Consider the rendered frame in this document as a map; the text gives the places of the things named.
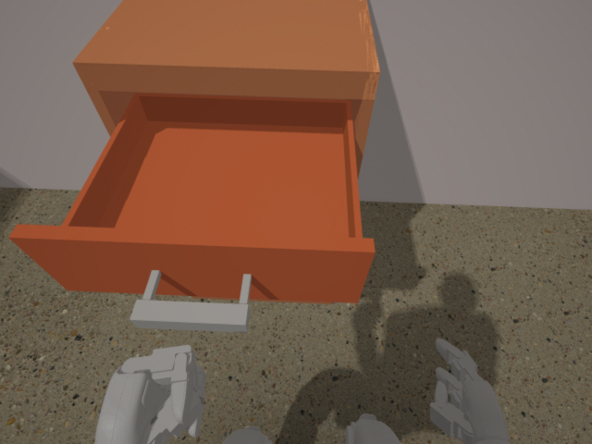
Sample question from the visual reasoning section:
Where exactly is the right robot thigh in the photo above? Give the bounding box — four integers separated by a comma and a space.
345, 419, 401, 444

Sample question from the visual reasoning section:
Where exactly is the cabinet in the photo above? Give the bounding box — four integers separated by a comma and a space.
72, 0, 380, 304

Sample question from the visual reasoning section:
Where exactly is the drawer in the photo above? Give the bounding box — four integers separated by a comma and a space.
9, 93, 375, 303

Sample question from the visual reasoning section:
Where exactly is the handle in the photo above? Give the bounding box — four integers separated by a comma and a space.
130, 270, 252, 333

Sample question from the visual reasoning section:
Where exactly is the left robot hand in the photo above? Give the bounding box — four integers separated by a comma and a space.
94, 345, 206, 444

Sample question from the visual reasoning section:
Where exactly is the right robot hand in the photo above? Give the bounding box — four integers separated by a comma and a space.
430, 339, 510, 444

